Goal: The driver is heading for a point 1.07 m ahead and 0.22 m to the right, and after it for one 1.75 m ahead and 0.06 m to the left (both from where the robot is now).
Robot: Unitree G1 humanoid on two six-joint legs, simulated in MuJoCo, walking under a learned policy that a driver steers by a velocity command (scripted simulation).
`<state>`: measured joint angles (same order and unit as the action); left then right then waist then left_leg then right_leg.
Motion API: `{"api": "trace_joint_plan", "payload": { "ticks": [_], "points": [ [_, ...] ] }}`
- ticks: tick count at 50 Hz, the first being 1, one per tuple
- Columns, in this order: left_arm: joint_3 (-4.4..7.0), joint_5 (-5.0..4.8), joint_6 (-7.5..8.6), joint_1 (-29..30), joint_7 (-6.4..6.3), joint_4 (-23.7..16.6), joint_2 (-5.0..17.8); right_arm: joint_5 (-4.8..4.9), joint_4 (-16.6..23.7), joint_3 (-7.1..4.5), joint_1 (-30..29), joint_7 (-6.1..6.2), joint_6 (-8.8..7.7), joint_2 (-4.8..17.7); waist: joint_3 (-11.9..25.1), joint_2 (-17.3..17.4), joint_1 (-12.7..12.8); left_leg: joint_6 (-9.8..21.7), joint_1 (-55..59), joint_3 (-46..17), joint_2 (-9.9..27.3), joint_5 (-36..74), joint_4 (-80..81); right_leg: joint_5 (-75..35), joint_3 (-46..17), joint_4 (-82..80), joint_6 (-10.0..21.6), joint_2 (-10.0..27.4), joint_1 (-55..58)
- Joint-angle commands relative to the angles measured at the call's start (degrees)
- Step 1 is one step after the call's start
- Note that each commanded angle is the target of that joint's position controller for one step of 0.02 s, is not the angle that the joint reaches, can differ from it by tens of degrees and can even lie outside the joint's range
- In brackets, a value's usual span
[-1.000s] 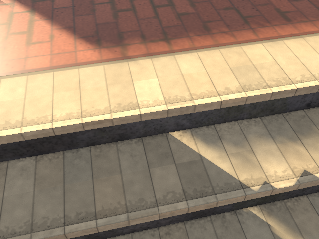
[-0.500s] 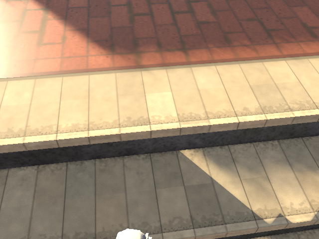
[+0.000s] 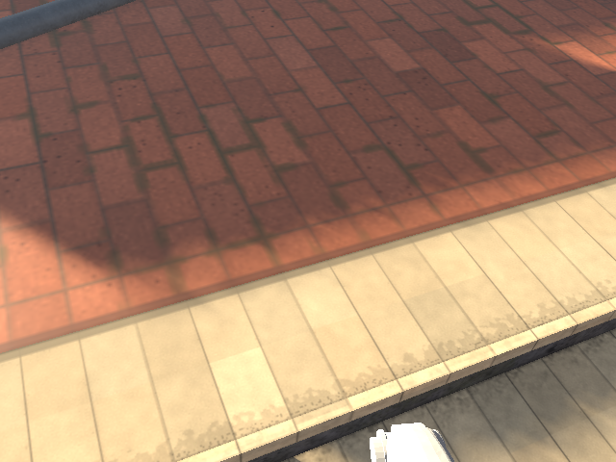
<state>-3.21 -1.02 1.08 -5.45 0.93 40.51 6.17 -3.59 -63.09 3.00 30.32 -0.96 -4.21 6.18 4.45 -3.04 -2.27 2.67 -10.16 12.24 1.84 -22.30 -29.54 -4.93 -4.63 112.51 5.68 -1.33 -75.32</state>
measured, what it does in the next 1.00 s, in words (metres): climbs, turning right: right foot 0.16 m higher, then left foot 0.16 m higher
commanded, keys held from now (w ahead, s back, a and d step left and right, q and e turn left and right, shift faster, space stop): w+e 0.60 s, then w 0.40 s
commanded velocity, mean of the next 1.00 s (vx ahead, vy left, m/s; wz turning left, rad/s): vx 0.50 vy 0.00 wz -0.44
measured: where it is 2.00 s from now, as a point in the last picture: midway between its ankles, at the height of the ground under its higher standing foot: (377, 257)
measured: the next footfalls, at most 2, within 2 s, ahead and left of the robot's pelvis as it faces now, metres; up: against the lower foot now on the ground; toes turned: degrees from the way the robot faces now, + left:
right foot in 0.22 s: +0.31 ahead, -0.09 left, +0.16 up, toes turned -13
left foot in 0.72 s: +0.63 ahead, +0.03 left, +0.32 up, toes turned -20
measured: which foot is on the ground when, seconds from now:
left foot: down 0.00-0.24, up 0.26-0.70, down 0.72-1.00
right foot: up 0.00-0.20, down 0.22-0.76, up 0.78-1.00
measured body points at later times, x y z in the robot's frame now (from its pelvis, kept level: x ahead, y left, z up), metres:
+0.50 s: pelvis +0.29 -0.02 +0.16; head +0.27 -0.04 +0.61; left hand +0.32 +0.17 +0.01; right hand +0.49 -0.25 +0.13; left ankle +0.39 +0.11 -0.20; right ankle +0.27 -0.08 -0.57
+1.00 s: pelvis +0.58 -0.03 +0.31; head +0.58 -0.03 +0.76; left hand +0.85 +0.05 +0.23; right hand +0.43 -0.21 +0.17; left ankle +0.59 +0.04 -0.41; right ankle +0.56 -0.20 -0.26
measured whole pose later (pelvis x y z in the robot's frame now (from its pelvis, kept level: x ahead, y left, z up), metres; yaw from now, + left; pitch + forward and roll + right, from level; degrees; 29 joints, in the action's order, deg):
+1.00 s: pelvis +0.58 -0.03 +0.31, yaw -28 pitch +2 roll +1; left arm -0.4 -1.0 3.1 -7.2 1.6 37.6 9.3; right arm -0.7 -57.8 -0.3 27.9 -1.1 -5.3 8.6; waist 3.7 -1.7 -0.6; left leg 4.0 -17.5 9.0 -0.8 -21.6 -36.5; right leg 5.2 -7.1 87.3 8.4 -1.1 -51.7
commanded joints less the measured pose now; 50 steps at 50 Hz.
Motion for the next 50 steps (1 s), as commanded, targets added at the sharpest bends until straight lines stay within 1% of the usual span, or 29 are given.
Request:
{"api": "trace_joint_plan", "payload": {
  "ticks": [1,4,5,6,8,9,10,11,12,13,14,15,16,18,20,23,25,29,33,35,36,37,38,39,40,41,44,47,50],
  "points": [
    [-1.77,-0.51,0.46,9.3,0.44,-6.7,-1.1,0.89,2.0,-1.36,6.3,2.25,0.12,7.8,-8.7,6.9,-2.1,0.9,11.0,-11.3,14.7,15.2,14.6,7.0,1.3,0.5,-1.4,3.1,-19.4],
    [-2.93,-1.98,1.0,18.5,2.65,-13.2,-0.8,1.97,1.7,-1.14,10.5,5.28,1.82,6.9,-9.3,7.4,-3.4,0.2,15.2,-10.8,14.9,19.2,19.3,11.6,5.1,-6.5,-3.0,6.1,-20.4],
    [-3.63,-1.53,1.09,20.9,3.98,-14.5,-0.4,1.88,3.1,-1.65,8.4,5.93,2.1,8.7,-9.1,6.1,-3.3,0.9,9.4,-7.3,14.1,22.2,24.9,12.6,11.7,-14.3,-3.6,7.1,-11.2],
    [-4.88,-1.89,1.42,26.6,5.02,-17.5,-2.1,3.6,2.6,-1.99,6.7,6.48,2.35,10.0,-9.8,5.9,-2.1,0.6,1.7,-4.3,15.0,33.9,31.9,17.6,15.7,-27.3,-2.4,9.2,3.8],
    [-3.15,-1.4,2.36,22.8,4.94,-16.9,0.3,4.01,0.8,-2.08,10.3,5.61,0.61,13.1,-0.7,8.0,1.1,0.9,-1.2,1.0,13.8,101.5,20.5,24.1,29.3,-34.3,1.3,-2.2,37.0],
    [-1.18,-1.46,1.83,12.2,4.13,-13.9,3.8,3.7,1.7,-3.85,8.0,5.62,-0.19,20.6,4.1,17.5,6.9,2.9,6.9,-0.1,16.1,123.3,13.3,28.0,26.1,-38.7,3.4,-3.9,42.0],
    [1.81,-0.6,1.28,0.4,3.77,-10.3,10.0,4.12,3.5,-4.94,3.3,5.51,0.42,24.0,10.4,21.1,13.5,3.2,16.8,-1.2,16.3,130.7,0.6,32.0,22.2,-48.9,6.5,-6.1,45.5],
    [4.6,-0.09,0.55,-10.4,3.67,-7.5,16.0,3.06,8.2,-5.7,-4.3,5.08,-0.11,25.7,15.7,22.2,19.7,3.5,9.7,-3.4,15.1,122.0,-14.9,28.9,6.5,-59.4,9.6,-3.1,61.3],
    [7.33,0.77,-0.71,-17.7,1.97,-5.2,22.9,1.62,12.6,-3.83,-3.3,2.83,-2.97,16.8,25.4,1.8,16.7,1.3,-14.9,-7.0,3.6,69.5,-39.7,35.9,-28.4,-74.9,18.6,9.7,84.8],
    [7.24,2.71,-1.64,-18.6,-0.79,-2.7,22.7,1.29,11.9,-4.09,-6.3,-0.44,-5.6,13.4,32.1,-7.3,14.1,1.4,-25.5,-19.8,-7.5,16.5,-68.4,41.8,-60.0,-98.3,21.8,18.9,89.4],
    [5.26,3.52,-0.96,-19.7,-1.48,0.5,16.1,3.22,14.5,-5.44,-10.0,-2.59,-6.17,11.6,23.7,-2.6,11.1,3.1,-35.6,-26.7,-5.0,14.0,-87.0,43.4,-57.9,-101.4,15.8,20.2,82.4],
    [3.15,2.72,0.1,-18.9,-0.32,4.3,9.2,3.68,21.4,-3.8,-19.3,-2.64,-5.93,7.8,9.1,2.2,8.1,5.0,-43.5,-23.1,-3.9,12.8,-95.4,41.4,-46.5,-97.2,11.3,16.9,69.7],
    [1.94,2.76,0.85,-14.5,1.13,6.2,4.7,2.12,26.6,-1.55,-25.5,-2.23,-5.29,1.3,-1.5,6.7,2.9,6.8,-50.4,-20.6,-2.5,11.3,-102.2,31.7,-32.5,-93.1,8.4,13.2,58.0],
    [0.94,2.84,1.22,-10.2,3.3,8.7,-0.2,2.18,27.3,1.43,-18.4,-2.4,-3.69,-3.3,-3.4,7.8,-4.9,8.4,-52.4,-19.2,0.6,11.4,-104.2,22.8,-10.9,-86.8,3.2,5.1,49.9],
    [1.22,2.28,1.78,-6.4,4.07,8.1,1.4,3.61,26.7,1.26,-12.8,-1.76,-2.42,0.7,-5.7,5.9,-8.6,5.4,-54.9,-16.7,2.7,12.5,-96.7,19.2,-5.3,-89.0,2.4,4.3,44.6],
    [0.75,3.07,2.13,-12.7,4.12,11.6,3.2,3.94,30.3,2.97,-19.9,0.82,-1.61,-1.6,-8.1,-1.4,-5.7,2.8,-66.3,-13.0,2.7,12.3,-110.1,19.1,-8.5,-90.6,2.1,5.6,43.0],
    [0.97,2.46,1.17,-14.6,3.77,12.9,4.5,1.9,33.8,3.56,-25.8,1.47,-1.81,-1.5,-7.7,-2.7,-4.7,1.5,-64.5,-10.6,4.0,16.9,-96.7,24.8,-8.0,-92.5,1.0,2.3,40.1],
    [3.34,0.4,0.18,-23.9,-0.99,12.5,7.3,0.51,41.1,4.64,-44.4,2.71,-3.32,-2.9,-3.2,-4.9,3.4,-4.0,-61.4,-6.5,4.9,9.1,-74.9,13.7,-19.0,-100.9,9.1,6.5,52.8],
    [4.75,-1.37,-1.47,-25.0,-4.31,10.7,7.6,3.02,38.6,2.24,-39.3,0.76,-4.0,0.3,2.1,-5.7,1.1,-0.9,-49.9,-3.7,2.4,-5.0,-52.0,-16.1,-11.8,-99.5,7.0,10.8,75.1],
    [5.35,0.47,-1.03,-24.5,-4.03,10.4,11.1,4.67,37.3,-1.36,-32.2,0.12,-4.13,6.1,7.1,-14.4,-4.2,2.5,-28.5,-2.2,-4.7,-11.4,-40.2,-56.3,-10.5,-92.7,6.5,12.0,76.1],
    [5.44,1.24,0.09,-22.2,-3.56,10.5,11.5,5.4,35.6,-3.17,-25.3,-0.35,-3.93,10.0,10.4,-14.7,-7.9,5.6,-22.0,-9.3,-3.0,-9.8,-35.5,-68.7,-8.0,-83.0,6.8,12.0,78.5],
    [5.63,2.02,1.6,-17.4,-2.88,8.6,11.1,4.2,30.6,-4.3,-12.1,-1.48,-3.87,14.2,17.5,-3.9,-12.3,10.0,-6.3,-24.1,1.8,-7.2,-27.2,-62.9,-7.6,-67.0,7.9,9.5,70.7],
    [5.24,-0.32,2.87,-21.6,-0.96,6.4,4.0,1.52,26.2,-5.94,-7.7,-1.51,-2.67,18.9,21.6,31.0,-7.3,17.6,10.1,-56.7,13.2,-13.1,1.8,-9.7,-5.9,-45.7,3.2,-2.8,48.4],
    [4.9,1.07,3.85,-23.3,1.21,7.7,2.7,1.66,24.5,-5.73,-7.8,0.1,-1.66,15.3,18.5,30.2,-6.4,20.4,10.2,-79.0,18.4,-15.0,14.8,16.1,-13.8,-23.4,0.1,-9.1,37.7],
    [5.49,0.44,3.45,-18.5,2.06,5.8,3.2,4.28,22.5,-4.56,-11.2,0.85,-0.91,9.5,4.7,17.7,-3.6,17.4,0.9,-71.5,18.8,-21.3,13.5,18.9,-11.9,-13.0,-0.3,-6.9,29.2],
    [4.12,0.2,3.27,-10.3,2.02,0.9,2.2,3.91,20.5,-3.43,-14.7,0.32,-0.91,5.3,-3.6,8.5,-1.3,13.8,-9.2,-59.3,17.6,-21.9,10.2,16.4,-7.7,-10.9,1.1,-3.8,25.7],
    [3.38,-0.96,2.15,-10.7,1.09,-1.4,2.2,0.68,13.3,-1.8,-14.7,-0.38,-1.82,-2.6,-6.9,3.6,5.4,7.0,-20.5,-30.7,10.7,-3.7,4.0,14.6,-5.7,-11.8,3.8,0.3,28.3],
    [1.87,-0.85,1.59,-10.6,0.52,-2.2,0.4,2.63,9.9,-2.59,-10.5,-0.75,-2.85,1.4,-8.6,5.1,6.7,6.7,-13.8,-22.5,8.4,2.7,9.7,14.6,-5.1,-17.5,4.1,0.6,20.1],
    [1.91,1.37,2.11,-5.2,0.77,-4.6,4.9,3.71,11.2,-3.42,-9.2,0.3,-2.86,6.8,-6.0,2.3,5.5,7.4,-11.8,-15.0,5.3,9.9,14.6,3.7,1.0,-38.0,0.6,1.3,24.3]
  ]
}}
Velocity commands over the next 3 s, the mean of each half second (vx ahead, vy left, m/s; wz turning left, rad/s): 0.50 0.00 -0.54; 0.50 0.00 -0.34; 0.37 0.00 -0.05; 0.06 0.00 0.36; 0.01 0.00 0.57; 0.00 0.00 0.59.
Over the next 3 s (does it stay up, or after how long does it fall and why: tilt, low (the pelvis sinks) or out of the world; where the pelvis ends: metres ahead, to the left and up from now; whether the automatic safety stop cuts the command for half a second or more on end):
stays up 0.80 -0.13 0.33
